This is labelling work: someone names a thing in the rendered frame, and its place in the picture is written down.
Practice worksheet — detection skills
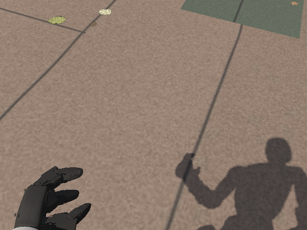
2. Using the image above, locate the left robot hand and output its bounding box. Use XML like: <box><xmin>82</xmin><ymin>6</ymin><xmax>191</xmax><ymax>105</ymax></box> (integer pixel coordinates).
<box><xmin>14</xmin><ymin>166</ymin><xmax>91</xmax><ymax>230</ymax></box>

